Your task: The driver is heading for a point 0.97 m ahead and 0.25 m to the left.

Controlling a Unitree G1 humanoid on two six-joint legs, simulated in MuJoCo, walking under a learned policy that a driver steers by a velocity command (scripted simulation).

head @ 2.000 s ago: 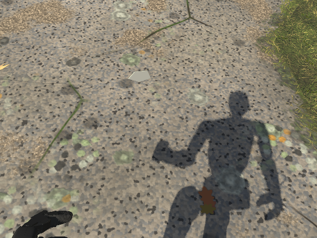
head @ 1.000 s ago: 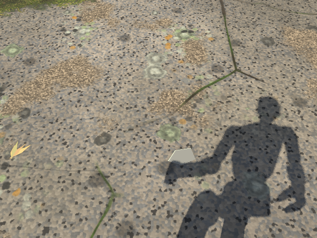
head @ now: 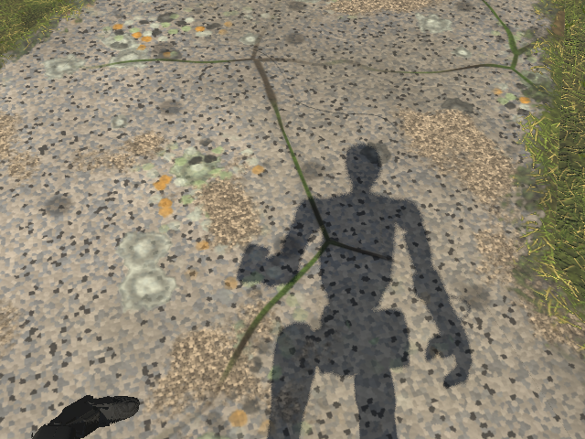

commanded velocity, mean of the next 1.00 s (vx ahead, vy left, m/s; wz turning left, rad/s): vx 0.50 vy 0.00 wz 0.46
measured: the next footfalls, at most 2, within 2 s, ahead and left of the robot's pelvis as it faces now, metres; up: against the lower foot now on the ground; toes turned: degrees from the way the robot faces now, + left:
right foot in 0.12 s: +0.22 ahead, -0.14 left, +0.00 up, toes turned +9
left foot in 0.62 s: +0.44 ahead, +0.18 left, +0.00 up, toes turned +25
